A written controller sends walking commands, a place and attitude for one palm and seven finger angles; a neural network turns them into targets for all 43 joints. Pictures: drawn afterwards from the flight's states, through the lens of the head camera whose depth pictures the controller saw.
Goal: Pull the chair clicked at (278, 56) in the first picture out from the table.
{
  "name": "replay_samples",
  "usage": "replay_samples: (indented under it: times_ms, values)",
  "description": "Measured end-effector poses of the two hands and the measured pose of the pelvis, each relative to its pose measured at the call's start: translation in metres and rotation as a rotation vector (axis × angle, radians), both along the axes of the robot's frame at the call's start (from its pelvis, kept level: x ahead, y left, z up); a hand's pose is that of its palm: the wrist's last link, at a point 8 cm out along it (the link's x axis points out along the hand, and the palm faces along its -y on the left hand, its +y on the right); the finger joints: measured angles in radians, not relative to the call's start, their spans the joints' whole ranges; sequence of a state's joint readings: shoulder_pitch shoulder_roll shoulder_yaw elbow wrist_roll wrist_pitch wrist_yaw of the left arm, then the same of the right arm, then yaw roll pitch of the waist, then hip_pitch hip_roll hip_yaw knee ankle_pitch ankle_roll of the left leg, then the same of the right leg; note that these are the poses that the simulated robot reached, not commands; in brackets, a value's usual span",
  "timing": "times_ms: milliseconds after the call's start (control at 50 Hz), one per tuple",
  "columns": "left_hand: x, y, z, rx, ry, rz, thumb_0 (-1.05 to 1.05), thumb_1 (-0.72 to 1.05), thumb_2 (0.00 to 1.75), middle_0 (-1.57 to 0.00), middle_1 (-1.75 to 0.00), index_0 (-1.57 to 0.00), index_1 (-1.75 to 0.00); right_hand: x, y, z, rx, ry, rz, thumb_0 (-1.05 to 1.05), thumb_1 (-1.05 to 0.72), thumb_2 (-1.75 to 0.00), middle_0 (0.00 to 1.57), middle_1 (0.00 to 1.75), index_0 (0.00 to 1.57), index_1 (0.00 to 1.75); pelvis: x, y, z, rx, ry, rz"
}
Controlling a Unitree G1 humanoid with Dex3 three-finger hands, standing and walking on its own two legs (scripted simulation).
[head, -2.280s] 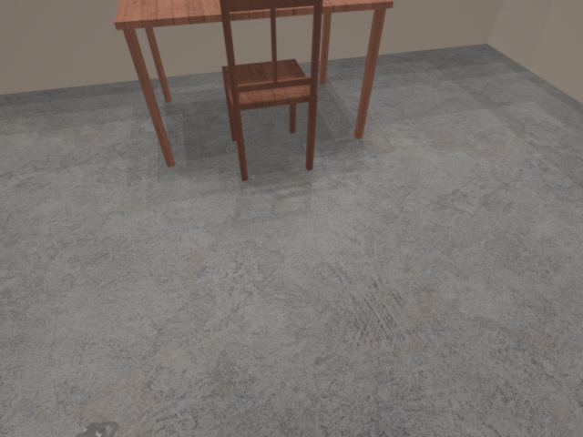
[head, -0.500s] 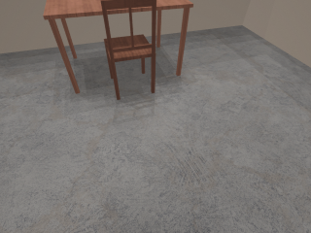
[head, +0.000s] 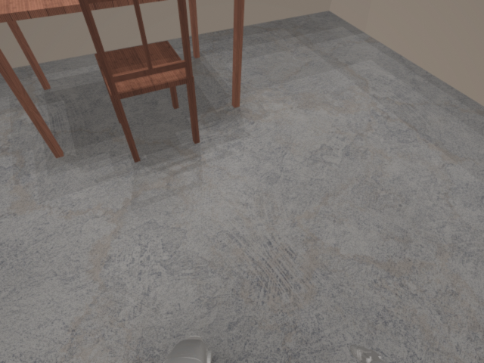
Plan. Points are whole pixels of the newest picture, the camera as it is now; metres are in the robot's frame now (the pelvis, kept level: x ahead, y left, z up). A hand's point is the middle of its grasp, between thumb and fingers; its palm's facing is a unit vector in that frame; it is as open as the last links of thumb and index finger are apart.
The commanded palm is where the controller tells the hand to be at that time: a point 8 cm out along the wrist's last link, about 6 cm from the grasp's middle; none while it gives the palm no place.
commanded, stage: walk to a spot facing it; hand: left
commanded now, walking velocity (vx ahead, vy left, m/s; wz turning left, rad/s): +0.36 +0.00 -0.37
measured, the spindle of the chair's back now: (143, 35) +1.24 +0.55 -0.10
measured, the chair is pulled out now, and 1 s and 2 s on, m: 0.00 0.00 0.00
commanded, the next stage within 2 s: turn to face it in 1.72 s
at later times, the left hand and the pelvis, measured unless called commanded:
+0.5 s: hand (184, 246) +0.37 +0.18 -0.16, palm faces -0.27 -0.95 -0.15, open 7.4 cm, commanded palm none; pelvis +0.20 +0.04 +0.01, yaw -13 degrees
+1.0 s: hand (191, 211) +0.49 +0.19 -0.19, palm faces -0.22 -0.96 -0.18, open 7.3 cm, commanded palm none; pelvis +0.43 +0.00 -0.01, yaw -17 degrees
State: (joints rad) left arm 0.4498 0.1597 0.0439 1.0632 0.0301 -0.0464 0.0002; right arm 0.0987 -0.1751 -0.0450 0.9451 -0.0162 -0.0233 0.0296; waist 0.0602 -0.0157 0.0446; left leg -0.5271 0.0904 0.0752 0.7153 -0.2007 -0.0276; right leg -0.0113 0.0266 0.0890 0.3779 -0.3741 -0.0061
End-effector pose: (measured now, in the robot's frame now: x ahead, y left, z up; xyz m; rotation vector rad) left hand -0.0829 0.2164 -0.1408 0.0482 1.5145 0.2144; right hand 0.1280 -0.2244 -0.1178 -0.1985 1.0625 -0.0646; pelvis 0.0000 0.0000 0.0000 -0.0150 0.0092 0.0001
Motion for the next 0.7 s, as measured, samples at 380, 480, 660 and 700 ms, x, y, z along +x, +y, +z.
replay_samples:
  times_ms: [380, 480, 660, 700]
  values:
    - [0.361, 0.062, 0.014, 0.001, -0.353, -0.324, 0.01, 0.91, 0.90, -0.19, -0.29, -0.19, -0.30, -0.055, 0.040, 0.004, -0.054, 0.306, -0.374, 0.00, -0.93, -0.90, 0.20, 0.30, 0.20, 0.30, 0.151, 0.051, 0.010, 0.004, -0.017, -0.185]
    - [0.441, 0.022, 0.012, -0.038, -0.375, -0.429, 0.01, 0.91, 0.90, -0.19, -0.29, -0.19, -0.30, -0.077, 0.061, 0.001, 0.002, 0.451, -0.469, 0.00, -0.92, -0.90, 0.20, 0.30, 0.20, 0.30, 0.194, 0.039, 0.007, 0.004, -0.019, -0.222]
    - [0.548, -0.058, -0.005, -0.079, -0.464, -0.500, 0.01, 0.91, 0.90, -0.20, -0.29, -0.20, -0.30, -0.048, 0.075, -0.019, 0.147, 0.644, -0.563, 0.01, -0.90, -0.90, 0.20, 0.30, 0.20, 0.30, 0.276, -0.008, -0.017, -0.002, -0.031, -0.260]
    - [0.546, -0.059, -0.005, -0.075, -0.431, -0.480, 0.00, 0.91, 0.90, -0.20, -0.29, -0.20, -0.30, -0.013, 0.062, -0.024, 0.143, 0.594, -0.555, 0.01, -0.90, -0.90, 0.20, 0.30, 0.20, 0.30, 0.291, -0.013, -0.013, -0.010, -0.039, -0.266]
